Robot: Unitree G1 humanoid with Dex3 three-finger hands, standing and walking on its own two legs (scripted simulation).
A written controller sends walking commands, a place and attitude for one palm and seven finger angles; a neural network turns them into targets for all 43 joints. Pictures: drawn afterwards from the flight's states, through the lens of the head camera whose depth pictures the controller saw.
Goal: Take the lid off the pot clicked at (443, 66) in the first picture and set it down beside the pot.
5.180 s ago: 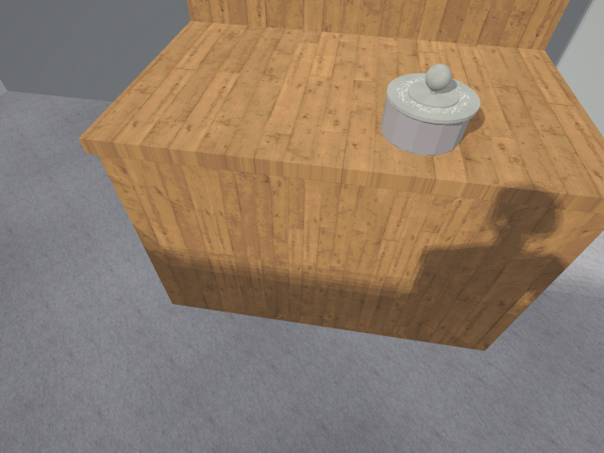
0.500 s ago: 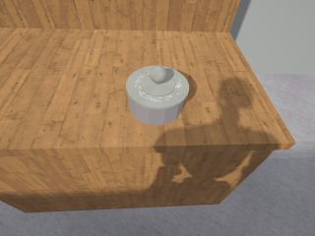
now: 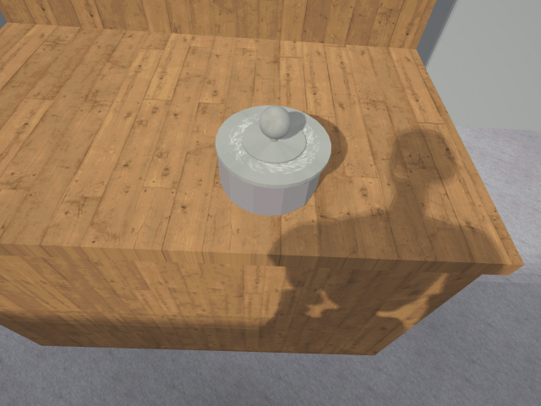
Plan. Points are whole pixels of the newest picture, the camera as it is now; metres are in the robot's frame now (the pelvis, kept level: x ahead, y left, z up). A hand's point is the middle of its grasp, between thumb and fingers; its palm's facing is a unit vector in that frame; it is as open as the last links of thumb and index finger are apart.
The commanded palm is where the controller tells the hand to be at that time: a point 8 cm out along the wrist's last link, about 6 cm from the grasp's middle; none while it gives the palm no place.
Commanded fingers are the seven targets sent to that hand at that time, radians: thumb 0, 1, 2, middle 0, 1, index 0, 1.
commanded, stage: shuffle to correct the standing spot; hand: left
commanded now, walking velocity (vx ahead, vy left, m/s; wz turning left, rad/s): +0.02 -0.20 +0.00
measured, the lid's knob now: (275, 122) +0.50 +0.03 +0.14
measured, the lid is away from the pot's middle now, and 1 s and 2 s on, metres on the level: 0.00 0.00 0.00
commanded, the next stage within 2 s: come to a stop and stand still in 0.76 s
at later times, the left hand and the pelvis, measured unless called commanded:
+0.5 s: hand out of the picture +0.06 +0.14 -0.18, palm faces +0.04 -0.97 -0.23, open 7.4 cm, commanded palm none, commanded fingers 0.00 0.90 0.90 -0.20 -0.30 -0.20 -0.30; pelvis +0.02 -0.06 +0.00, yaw +1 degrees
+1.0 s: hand out of the picture +0.08 +0.07 -0.17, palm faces -0.04 -0.98 -0.19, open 7.4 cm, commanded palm none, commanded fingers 0.00 0.90 0.90 -0.20 -0.30 -0.20 -0.30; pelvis +0.01 -0.12 +0.01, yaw -2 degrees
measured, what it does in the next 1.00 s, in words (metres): steps to the right: right foot, then left foot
